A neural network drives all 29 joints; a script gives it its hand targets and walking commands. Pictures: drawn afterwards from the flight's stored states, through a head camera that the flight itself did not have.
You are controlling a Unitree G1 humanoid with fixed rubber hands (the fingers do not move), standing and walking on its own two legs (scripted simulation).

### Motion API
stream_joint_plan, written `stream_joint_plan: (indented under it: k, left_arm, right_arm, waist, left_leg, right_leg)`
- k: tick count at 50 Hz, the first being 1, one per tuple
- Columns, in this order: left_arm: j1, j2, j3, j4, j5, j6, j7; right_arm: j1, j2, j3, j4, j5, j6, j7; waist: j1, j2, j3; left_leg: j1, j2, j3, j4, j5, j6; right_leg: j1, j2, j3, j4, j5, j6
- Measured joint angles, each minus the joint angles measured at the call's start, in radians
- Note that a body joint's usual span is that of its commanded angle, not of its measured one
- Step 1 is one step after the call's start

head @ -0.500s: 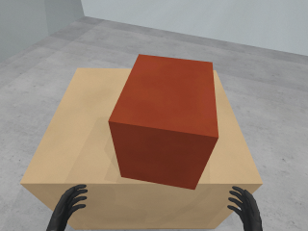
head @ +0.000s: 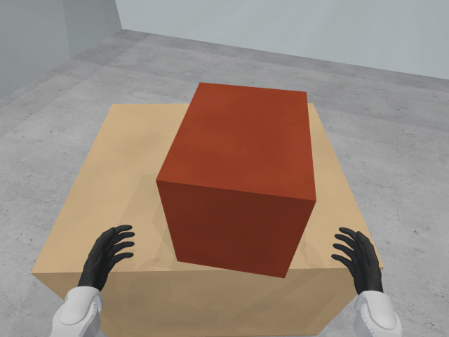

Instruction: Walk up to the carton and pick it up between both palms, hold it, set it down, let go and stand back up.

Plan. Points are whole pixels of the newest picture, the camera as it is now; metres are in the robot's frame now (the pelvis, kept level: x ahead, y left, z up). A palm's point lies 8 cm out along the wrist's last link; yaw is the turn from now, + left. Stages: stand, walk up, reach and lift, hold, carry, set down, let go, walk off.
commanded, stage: reach and lift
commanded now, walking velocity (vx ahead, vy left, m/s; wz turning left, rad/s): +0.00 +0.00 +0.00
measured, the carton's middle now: (241, 177) +0.45 -0.04 +0.00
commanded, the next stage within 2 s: none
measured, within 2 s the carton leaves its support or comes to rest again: neither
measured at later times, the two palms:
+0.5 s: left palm (103, 216) +0.30 +0.21 +0.08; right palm (379, 236) +0.25 -0.26 +0.07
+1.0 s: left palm (108, 162) +0.37 +0.20 +0.14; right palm (387, 191) +0.30 -0.27 +0.13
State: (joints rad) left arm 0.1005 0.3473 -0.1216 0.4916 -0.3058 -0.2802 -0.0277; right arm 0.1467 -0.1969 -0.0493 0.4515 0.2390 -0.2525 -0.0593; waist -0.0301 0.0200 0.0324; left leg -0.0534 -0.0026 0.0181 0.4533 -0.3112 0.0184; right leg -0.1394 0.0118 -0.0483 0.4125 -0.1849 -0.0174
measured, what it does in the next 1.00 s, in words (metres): stands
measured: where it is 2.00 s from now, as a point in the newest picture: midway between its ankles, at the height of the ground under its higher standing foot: outside the picture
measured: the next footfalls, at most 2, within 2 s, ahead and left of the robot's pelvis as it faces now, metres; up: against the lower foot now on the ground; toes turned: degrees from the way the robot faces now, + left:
none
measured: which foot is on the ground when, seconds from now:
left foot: down 0.00-1.00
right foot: down 0.00-1.00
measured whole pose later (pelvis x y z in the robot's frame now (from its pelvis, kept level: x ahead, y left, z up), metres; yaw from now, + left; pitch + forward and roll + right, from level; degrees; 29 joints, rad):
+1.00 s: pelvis +0.00 +0.00 +0.01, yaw -1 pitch -1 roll -1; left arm -0.38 0.34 0.12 0.18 -0.23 0.49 -0.03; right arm -0.25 -0.37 -0.10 0.18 0.36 0.31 -0.08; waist -0.08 0.00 0.00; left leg -0.07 0.00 0.04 0.34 -0.25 0.03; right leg -0.15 0.02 -0.02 0.28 -0.11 -0.01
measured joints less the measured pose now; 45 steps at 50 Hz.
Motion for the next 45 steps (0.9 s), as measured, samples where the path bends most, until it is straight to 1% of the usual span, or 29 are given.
stream_joint_plan:
  k: [12,19,24,32,38,45]
  left_arm:
    - [-0.036,-0.008,0.035,-0.146,0.015,0.173,0.004]
    - [-0.102,-0.005,0.086,-0.23,0.016,0.319,-0.005]
    - [-0.159,-0.009,0.131,-0.278,0.023,0.429,-0.01]
    - [-0.245,-0.025,0.18,-0.326,0.047,0.565,-0.013]
    - [-0.314,-0.026,0.205,-0.337,0.059,0.636,-0.01]
    - [-0.407,-0.015,0.231,-0.335,0.07,0.717,-0.006]
  right_arm:
    - [-0.01,-0.025,-0.016,-0.18,0.022,0.177,-0.003]
    - [-0.053,-0.05,-0.027,-0.276,0.038,0.296,-0.014]
    - [-0.093,-0.072,-0.038,-0.321,0.049,0.376,-0.017]
    - [-0.17,-0.099,-0.05,-0.344,0.069,0.459,-0.016]
    - [-0.234,-0.116,-0.051,-0.339,0.083,0.496,-0.017]
    - [-0.326,-0.146,-0.05,-0.304,0.106,0.535,-0.017]
  waist:
    - [-0.004,-0.007,0.0]
    - [-0.008,-0.006,-0.008]
    - [-0.009,-0.009,-0.015]
    - [-0.017,-0.014,-0.018]
    - [-0.026,-0.019,-0.019]
    - [-0.038,-0.019,-0.024]
  left_leg:
    - [0.027,0.001,0.002,-0.07,0.031,-0.001]
    - [0.034,0.0,0.011,-0.1,0.046,0.001]
    - [0.034,0.0,0.018,-0.116,0.055,0.002]
    - [0.02,-0.001,0.024,-0.124,0.062,0.004]
    - [0.004,-0.001,0.027,-0.122,0.063,0.005]
    - [-0.008,-0.001,0.026,-0.118,0.062,0.006]
  right_leg:
    - [0.026,0.003,0.002,-0.066,0.03,-0.001]
    - [0.026,0.004,0.012,-0.09,0.044,0.001]
    - [0.023,0.005,0.02,-0.104,0.054,0.002]
    - [0.01,0.005,0.026,-0.118,0.067,0.005]
    - [-0.005,0.005,0.029,-0.119,0.071,0.007]
    - [-0.012,0.005,0.028,-0.125,0.075,0.009]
